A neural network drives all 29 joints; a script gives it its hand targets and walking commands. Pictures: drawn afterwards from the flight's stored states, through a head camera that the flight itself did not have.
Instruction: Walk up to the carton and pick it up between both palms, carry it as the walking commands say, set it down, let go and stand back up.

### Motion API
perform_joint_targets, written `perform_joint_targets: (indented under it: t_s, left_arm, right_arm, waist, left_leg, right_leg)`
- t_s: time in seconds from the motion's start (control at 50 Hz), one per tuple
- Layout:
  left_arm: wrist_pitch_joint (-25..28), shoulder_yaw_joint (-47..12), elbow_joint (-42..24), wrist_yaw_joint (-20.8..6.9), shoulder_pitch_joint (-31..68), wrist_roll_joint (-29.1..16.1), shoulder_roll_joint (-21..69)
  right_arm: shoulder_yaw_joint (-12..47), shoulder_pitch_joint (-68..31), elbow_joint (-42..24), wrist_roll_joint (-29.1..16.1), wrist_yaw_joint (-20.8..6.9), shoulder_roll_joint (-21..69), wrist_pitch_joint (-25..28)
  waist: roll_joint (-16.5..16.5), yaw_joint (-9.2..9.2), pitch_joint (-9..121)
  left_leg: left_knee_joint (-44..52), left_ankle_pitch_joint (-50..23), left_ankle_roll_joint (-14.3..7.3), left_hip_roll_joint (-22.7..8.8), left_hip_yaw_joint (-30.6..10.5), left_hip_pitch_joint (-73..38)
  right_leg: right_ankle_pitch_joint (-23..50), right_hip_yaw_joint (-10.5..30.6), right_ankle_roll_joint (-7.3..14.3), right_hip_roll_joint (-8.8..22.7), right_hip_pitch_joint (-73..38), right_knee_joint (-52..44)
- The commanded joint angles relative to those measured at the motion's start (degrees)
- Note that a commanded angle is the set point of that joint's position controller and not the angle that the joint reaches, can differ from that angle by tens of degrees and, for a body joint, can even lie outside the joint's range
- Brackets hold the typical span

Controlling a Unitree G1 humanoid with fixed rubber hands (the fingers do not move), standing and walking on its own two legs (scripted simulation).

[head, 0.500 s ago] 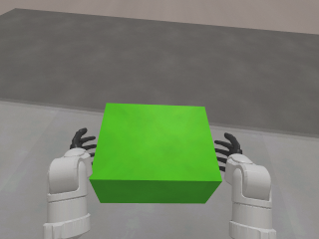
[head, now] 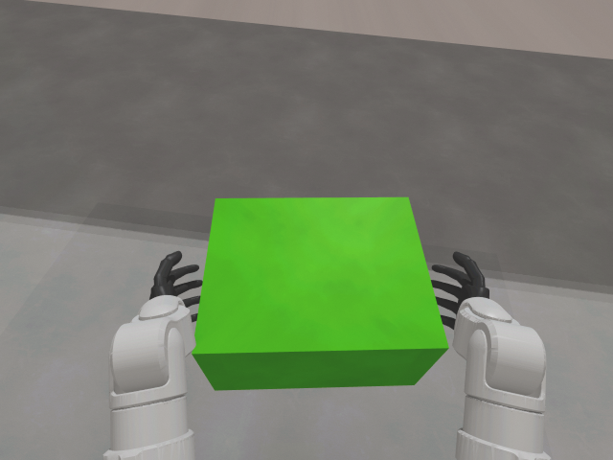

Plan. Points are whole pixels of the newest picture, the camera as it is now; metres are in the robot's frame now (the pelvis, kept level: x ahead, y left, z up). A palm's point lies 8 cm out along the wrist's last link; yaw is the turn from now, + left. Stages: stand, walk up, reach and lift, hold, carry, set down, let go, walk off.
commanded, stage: carry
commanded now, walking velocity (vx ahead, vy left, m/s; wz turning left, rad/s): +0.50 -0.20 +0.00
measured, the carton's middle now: (314, 291) +0.35 -0.01 +0.00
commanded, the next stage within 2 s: none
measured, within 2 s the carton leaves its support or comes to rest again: neither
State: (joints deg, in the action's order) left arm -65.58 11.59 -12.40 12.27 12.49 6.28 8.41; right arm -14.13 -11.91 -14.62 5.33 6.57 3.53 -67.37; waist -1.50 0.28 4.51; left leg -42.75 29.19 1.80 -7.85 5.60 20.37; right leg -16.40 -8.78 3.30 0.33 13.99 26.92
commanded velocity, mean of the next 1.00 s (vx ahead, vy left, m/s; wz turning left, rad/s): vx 0.50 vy -0.20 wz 0.00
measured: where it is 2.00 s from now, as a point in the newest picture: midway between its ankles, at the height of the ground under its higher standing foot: (396, 287)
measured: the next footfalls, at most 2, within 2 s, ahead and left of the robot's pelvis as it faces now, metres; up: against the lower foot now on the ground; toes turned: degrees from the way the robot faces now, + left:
left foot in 0.16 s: +0.17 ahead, +0.06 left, +0.00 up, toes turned +8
right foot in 0.52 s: +0.47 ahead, -0.29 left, +0.00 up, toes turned -12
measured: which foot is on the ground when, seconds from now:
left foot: up 0.00-0.14, down 0.16-0.52, up 0.54-1.00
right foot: down 0.00-0.20, up 0.22-0.50, down 0.52-1.00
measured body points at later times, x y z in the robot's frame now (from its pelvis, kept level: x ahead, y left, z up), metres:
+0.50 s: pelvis +0.27 -0.14 -0.01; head +0.28 -0.13 +0.44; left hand +0.57 +0.03 +0.06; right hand +0.54 -0.34 +0.08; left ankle +0.13 +0.06 -0.74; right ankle +0.42 -0.28 -0.73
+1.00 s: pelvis +0.54 -0.28 +0.00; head +0.51 -0.28 +0.45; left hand +0.81 -0.10 +0.08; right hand +0.81 -0.48 +0.10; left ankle +0.66 -0.16 -0.70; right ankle +0.43 -0.28 -0.74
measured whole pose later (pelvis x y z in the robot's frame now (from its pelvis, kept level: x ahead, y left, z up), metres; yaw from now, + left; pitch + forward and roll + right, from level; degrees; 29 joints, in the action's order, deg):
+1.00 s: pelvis +0.54 -0.28 +0.00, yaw -2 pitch +3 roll +2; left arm -66.8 11.0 -17.7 12.2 8.1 5.8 7.5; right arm -13.0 -10.4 -16.4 8.0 4.3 6.0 -66.5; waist -3.7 -1.6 7.6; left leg -38.8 10.8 -0.6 -3.9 9.7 31.5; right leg -15.3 -9.6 8.4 -5.9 -3.0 8.5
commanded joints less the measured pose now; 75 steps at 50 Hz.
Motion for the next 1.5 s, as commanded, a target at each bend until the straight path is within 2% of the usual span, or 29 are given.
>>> perform_joint_targets:
  t_s: [0.0,0.1,0.12,0.14,0.16,0.18,0.24,0.34,0.44,0.46,0.48,0.5,0.52,0.56,0.64,0.74,0.8,0.88,0.96,1.02,1.06,1.08,1.12,1.18,1.22,1.32,1.36,1.42,1.48]
  left_arm:
    - [-1.43,-42.59,-10.54,-25.08,32.84,-25.08,50.41]
    - [-2.41,-42.35,-7.92,-25.88,29.83,-24.88,49.09]
    - [-2.53,-43.18,-8.21,-26.01,29.84,-25.59,47.03]
    - [-3.35,-43.19,-6.17,-26.22,29.92,-25.99,48.00]
    - [-3.43,-43.16,-4.04,-26.65,31.21,-25.99,46.20]
    - [-2.93,-45.49,-9.54,-27.74,37.76,-29.46,47.38]
    - [-2.41,-43.38,-2.96,-27.58,31.31,-27.39,52.14]
    - [-0.17,-43.95,-8.41,-25.86,32.44,-26.37,51.98]
    - [-0.94,-45.89,-12.59,-24.99,29.47,-26.69,50.34]
    - [-0.92,-45.65,-13.10,-24.83,28.65,-25.85,49.27]
    - [-1.26,-43.09,-10.04,-24.96,24.65,-24.12,47.72]
    - [-1.81,-42.84,-7.48,-24.89,23.32,-23.72,47.84]
    - [-1.56,-41.42,-5.65,-24.54,24.30,-22.85,46.22]
    - [-1.68,-41.13,-2.58,-24.84,23.20,-23.27,47.82]
    - [-0.38,-42.68,-13.71,-25.62,32.33,-25.90,52.36]
    - [-0.60,-43.99,-15.53,-26.24,33.35,-28.10,51.27]
    - [-1.52,-44.34,-10.22,-26.55,26.14,-26.43,50.57]
    - [-1.61,-45.92,-11.22,-27.22,28.90,-27.46,48.94]
    - [-2.48,-44.62,-7.12,-27.34,29.77,-26.49,47.63]
    - [-3.15,-43.49,-1.60,-27.30,27.19,-26.19,47.56]
    - [-3.67,-41.49,1.73,-26.47,24.13,-24.44,44.54]
    - [-3.29,-42.80,-0.59,-26.64,29.23,-25.43,46.33]
    - [-2.80,-43.36,-3.42,-28.78,41.42,-29.87,50.69]
    - [-0.48,-41.70,-5.34,-27.75,38.77,-28.15,53.21]
    - [-0.11,-40.12,-4.05,-26.24,33.60,-26.36,52.12]
    - [0.58,-41.20,-9.62,-24.55,30.93,-26.13,52.29]
    - [0.50,-43.08,-8.62,-23.60,28.05,-25.25,52.50]
    - [-0.16,-43.84,-7.22,-24.22,26.17,-23.93,50.49]
    - [0.05,-44.42,-8.43,-24.99,23.06,-24.75,49.34]
  right_arm:
    - [45.52,-35.62,-3.04,-27.25,-21.86,55.64,0.16]
    - [44.66,-30.05,-2.88,-25.42,-21.31,55.15,0.07]
    - [44.09,-26.85,-1.68,-24.25,-21.13,53.83,0.42]
    - [43.92,-27.95,-3.93,-24.28,-21.09,52.24,0.45]
    - [42.81,-27.03,1.23,-22.96,-20.66,53.60,0.21]
    - [43.38,-29.48,-1.78,-23.60,-20.07,53.57,1.40]
    - [44.32,-30.17,-4.87,-24.19,-19.17,55.27,1.20]
    - [46.93,-35.30,-12.77,-26.74,-20.96,53.47,1.13]
    - [46.25,-29.79,-10.72,-28.04,-21.04,51.30,-0.67]
    - [46.70,-28.78,-10.75,-26.81,-20.78,49.68,-0.50]
    - [46.41,-31.13,-9.57,-26.61,-20.70,49.71,-0.91]
    - [45.82,-29.08,-6.63,-26.01,-20.57,48.13,-1.32]
    - [46.36,-28.17,-1.04,-25.85,-21.24,49.93,-1.70]
    - [45.13,-26.98,3.24,-25.21,-21.01,53.40,-1.34]
    - [48.63,-38.59,-11.66,-29.11,-21.13,57.98,0.77]
    - [47.74,-34.82,-10.96,-27.08,-19.34,56.93,0.81]
    - [45.94,-26.77,-8.58,-24.58,-19.51,53.76,0.43]
    - [46.70,-29.36,-5.76,-23.63,-19.46,54.05,0.45]
    - [44.97,-29.62,-2.78,-21.96,-19.58,52.29,-0.12]
    - [43.98,-30.12,-0.87,-22.79,-20.01,50.20,-0.18]
    - [43.67,-24.87,1.37,-22.24,-20.26,49.71,0.06]
    - [43.71,-24.26,2.44,-21.79,-19.97,48.77,0.56]
    - [45.72,-33.24,-2.91,-25.09,-19.35,52.15,2.12]
    - [46.62,-41.04,-8.63,-26.80,-20.06,55.95,2.55]
    - [46.49,-42.12,-11.21,-28.27,-20.07,53.22,2.08]
    - [46.58,-31.21,-9.59,-29.71,-20.97,55.78,0.07]
    - [47.18,-30.97,-12.19,-28.42,-21.18,52.38,0.00]
    - [46.21,-24.20,-3.00,-24.95,-21.48,52.65,-0.26]
    - [48.49,-29.60,-7.43,-27.44,-21.20,54.78,0.76]
  waist:
    - [-6.38,-1.67,17.84]
    - [-2.24,1.27,20.37]
    - [0.74,2.74,23.07]
    - [13.36,3.40,25.27]
    - [14.78,2.08,22.28]
    - [17.66,2.01,22.24]
    - [4.72,2.52,12.89]
    - [13.34,1.57,12.55]
    - [10.88,0.26,20.99]
    - [7.93,-0.57,22.54]
    - [-2.15,-2.15,23.90]
    - [-13.42,-1.47,25.74]
    - [-12.32,-1.78,24.32]
    - [-7.01,-1.66,20.12]
    - [-7.84,-1.22,21.69]
    - [-7.01,-1.47,21.67]
    - [0.26,-1.56,20.49]
    - [1.25,-2.23,15.69]
    - [-3.05,-1.65,12.11]
    - [-8.22,-0.03,13.30]
    - [0.69,3.63,20.54]
    - [18.50,2.96,22.16]
    - [13.32,3.92,19.11]
    - [-6.68,1.47,12.80]
    - [10.42,0.10,10.35]
    - [10.89,-0.26,19.93]
    - [3.40,-0.69,23.19]
    - [-10.44,-0.95,26.39]
    - [-13.61,-1.55,29.56]
  left_leg:
    - [4.18,-6.72,-1.14,6.03,4.55,12.45]
    - [20.14,-19.57,-4.82,5.29,3.70,-14.71]
    - [21.41,-19.76,-7.09,-0.55,-4.67,-28.54]
    - [22.02,-23.70,-12.65,-14.17,-22.63,-39.66]
    - [23.27,-35.24,-18.71,-19.33,-35.93,-45.11]
    - [19.68,-42.10,-22.83,-22.64,-38.41,-46.19]
    - [23.55,-43.28,-14.55,-17.17,-20.59,-38.53]
    - [27.31,-39.22,-4.32,-6.07,1.95,-19.17]
    - [9.90,-51.99,-1.39,-4.52,7.94,-17.99]
    - [5.00,-42.68,-0.30,-3.28,8.45,-12.89]
    - [-8.45,-30.87,0.65,-0.71,8.92,-5.51]
    - [-18.86,5.53,1.59,4.49,5.68,8.16]
    - [-26.28,7.44,-0.57,3.61,-0.96,14.93]
    - [-28.07,-1.52,-2.31,-0.09,-4.70,17.62]
    - [-14.04,-9.59,-4.12,-0.21,-2.92,7.47]
    - [-9.95,-12.95,-2.53,0.74,-0.88,16.23]
    - [-3.22,-16.56,-2.30,1.18,0.61,18.09]
    - [1.06,-17.72,-2.36,4.39,4.41,20.31]
    - [11.29,-22.55,-2.89,8.44,10.37,9.38]
    - [15.17,-19.60,-4.16,10.61,11.88,-9.33]
    - [21.96,-14.70,-10.45,-1.91,-2.90,-34.98]
    - [21.53,-18.49,-18.82,-20.11,-33.35,-44.33]
    - [18.94,-35.78,-26.88,-25.02,-41.87,-40.78]
    - [27.66,-29.59,-11.02,-13.18,-7.48,-19.11]
    - [26.94,-34.68,-7.79,-7.76,2.73,-10.85]
    - [13.27,-48.69,-3.69,-2.08,8.90,-12.12]
    - [6.24,-38.54,-0.38,1.94,10.82,-11.57]
    - [-10.12,8.80,0.07,5.23,2.63,6.41]
    - [-4.42,7.08,-1.36,4.83,-2.23,4.96]
  right_leg:
    - [26.98,12.36,6.78,11.65,-25.97,-8.50]
    - [32.20,0.71,1.32,7.10,-9.93,2.88]
    - [31.67,0.46,-1.09,3.77,2.52,9.77]
    - [11.91,1.70,-5.43,1.08,17.28,21.62]
    - [-13.72,8.42,-6.00,-2.44,29.72,29.78]
    - [-14.59,17.06,-4.63,1.61,33.69,32.38]
    - [-10.33,10.82,-5.89,4.99,36.25,27.46]
    - [6.70,-2.45,-5.02,-2.58,10.18,4.63]
    - [12.30,-6.68,-1.77,-2.76,-7.31,-1.59]
    - [12.16,-5.53,-2.05,-1.12,-15.28,-2.53]
    - [10.62,6.30,0.21,7.41,-23.12,-7.28]
    - [12.67,27.62,2.02,21.65,-32.49,-11.32]
    - [15.87,33.69,4.86,23.80,-34.05,-13.33]
    - [19.95,23.32,2.92,20.26,-26.78,-11.31]
    - [2.45,12.39,4.55,15.36,-15.29,-15.54]
    - [-7.29,16.24,7.02,17.66,-22.43,-21.67]
    - [13.14,11.80,8.33,16.42,-27.92,-18.52]
    - [36.78,10.15,2.78,12.58,-31.10,-17.72]
    - [51.08,1.65,1.68,8.17,-25.37,-13.78]
    - [65.47,-1.21,-5.16,6.82,-14.25,-1.24]
    - [50.79,-3.14,-11.33,1.90,7.09,19.83]
    - [-5.84,7.68,-11.54,-2.77,25.53,41.92]
    - [-22.53,24.27,-9.71,-0.39,38.14,63.86]
    - [-7.43,12.23,-6.42,6.47,20.15,35.83]
    - [-10.87,5.32,-7.09,1.93,11.42,18.51]
    - [18.90,-4.32,-4.99,-3.08,-4.23,2.15]
    - [33.40,-1.38,-2.91,1.15,-11.53,-3.37]
    - [72.61,22.86,4.47,22.80,-27.46,-0.51]
    - [48.71,16.69,4.98,18.13,-24.73,-1.19]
